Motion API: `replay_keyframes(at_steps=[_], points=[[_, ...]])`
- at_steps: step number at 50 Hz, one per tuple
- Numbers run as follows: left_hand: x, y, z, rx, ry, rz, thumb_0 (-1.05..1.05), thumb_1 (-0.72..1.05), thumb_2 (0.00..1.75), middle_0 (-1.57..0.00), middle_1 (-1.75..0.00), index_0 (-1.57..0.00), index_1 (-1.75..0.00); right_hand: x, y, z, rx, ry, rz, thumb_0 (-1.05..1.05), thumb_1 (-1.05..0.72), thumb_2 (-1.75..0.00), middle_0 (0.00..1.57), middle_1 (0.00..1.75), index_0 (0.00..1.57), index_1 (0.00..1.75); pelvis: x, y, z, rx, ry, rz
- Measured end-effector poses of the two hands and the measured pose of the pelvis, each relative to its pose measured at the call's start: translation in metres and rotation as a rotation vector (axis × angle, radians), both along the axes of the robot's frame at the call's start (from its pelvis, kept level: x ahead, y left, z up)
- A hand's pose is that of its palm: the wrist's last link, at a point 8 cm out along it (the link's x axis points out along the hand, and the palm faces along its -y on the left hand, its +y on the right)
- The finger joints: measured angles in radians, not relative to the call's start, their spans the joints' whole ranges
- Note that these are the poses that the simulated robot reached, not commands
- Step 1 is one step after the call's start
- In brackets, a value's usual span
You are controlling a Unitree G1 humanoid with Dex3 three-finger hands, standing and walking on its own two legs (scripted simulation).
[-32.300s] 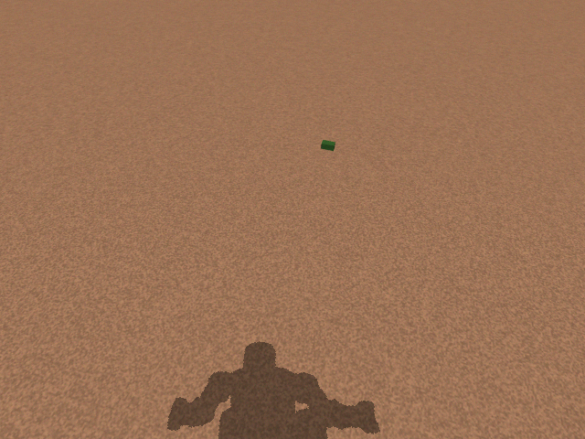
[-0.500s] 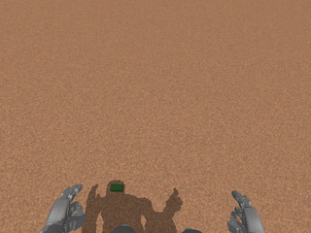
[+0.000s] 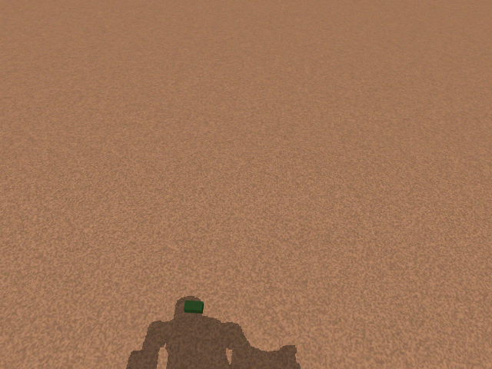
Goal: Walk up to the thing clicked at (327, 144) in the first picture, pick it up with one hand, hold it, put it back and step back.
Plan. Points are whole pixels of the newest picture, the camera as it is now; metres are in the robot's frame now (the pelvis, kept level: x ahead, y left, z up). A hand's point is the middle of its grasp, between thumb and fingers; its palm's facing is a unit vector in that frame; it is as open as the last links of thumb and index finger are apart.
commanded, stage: stand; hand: left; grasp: from above
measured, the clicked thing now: (193, 306) +0.45 +0.21 -0.75
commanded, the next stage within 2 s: step back in 1.96 s
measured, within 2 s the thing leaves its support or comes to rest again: neither
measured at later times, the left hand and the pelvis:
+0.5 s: hand out of the picture +0.05 +0.23 -0.15, palm faces +0.03 -0.94 -0.34, open 7.4 cm; pelvis +0.00 -0.01 +0.01, yaw +0 degrees
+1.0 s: hand out of the picture +0.08 +0.22 -0.15, palm faces +0.01 -0.94 -0.34, open 7.4 cm; pelvis +0.01 -0.02 +0.01, yaw +0 degrees
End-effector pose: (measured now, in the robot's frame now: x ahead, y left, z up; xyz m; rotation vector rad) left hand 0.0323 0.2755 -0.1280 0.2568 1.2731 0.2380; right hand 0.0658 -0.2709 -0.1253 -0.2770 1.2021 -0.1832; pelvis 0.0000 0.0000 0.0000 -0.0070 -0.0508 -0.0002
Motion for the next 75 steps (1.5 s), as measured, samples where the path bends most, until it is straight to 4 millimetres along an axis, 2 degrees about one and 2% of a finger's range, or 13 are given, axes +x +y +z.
replay_keyframes(at_steps=[11, 26, 44, 75], points=[[-0.009, -0.001, 0.007, 0.010, 0.030, 0.010, 0.01, 0.90, 0.90, -0.20, -0.30, -0.20, -0.30, -0.011, -0.007, 0.002, 0.012, 0.039, -0.020, 0.01, -0.90, -0.90, 0.20, 0.30, 0.20, 0.30, -0.002, -0.005, 0.007, 0.004, -0.015, 0.006], [0.011, -0.006, 0.013, 0.017, 0.008, -0.005, 0.01, 0.90, 0.90, -0.20, -0.30, -0.20, -0.30, -0.009, -0.026, 0.006, -0.007, 0.049, -0.022, 0.01, -0.90, -0.90, 0.20, 0.30, 0.20, 0.30, 0.000, -0.015, 0.010, 0.004, -0.015, 0.003], [0.035, -0.010, 0.018, 0.019, -0.023, -0.023, 0.01, 0.90, 0.90, -0.20, -0.30, -0.20, -0.30, 0.000, -0.035, 0.008, -0.011, 0.048, -0.012, 0.01, -0.90, -0.90, 0.20, 0.30, 0.20, 0.30, 0.005, -0.021, 0.012, 0.006, -0.006, -0.001], [0.041, -0.012, 0.020, 0.019, -0.027, -0.042, 0.01, 0.90, 0.90, -0.20, -0.30, -0.20, -0.30, 0.003, -0.046, 0.012, -0.019, 0.045, -0.014, 0.01, -0.90, -0.90, 0.20, 0.30, 0.20, 0.30, 0.008, -0.026, 0.013, 0.006, 0.003, -0.005]])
